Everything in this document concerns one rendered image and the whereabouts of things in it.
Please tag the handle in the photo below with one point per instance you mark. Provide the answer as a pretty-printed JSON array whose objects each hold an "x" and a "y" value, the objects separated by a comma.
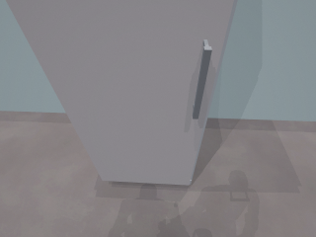
[{"x": 205, "y": 59}]

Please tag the fridge door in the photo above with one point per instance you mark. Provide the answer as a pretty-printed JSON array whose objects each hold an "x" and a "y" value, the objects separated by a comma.
[{"x": 126, "y": 74}]

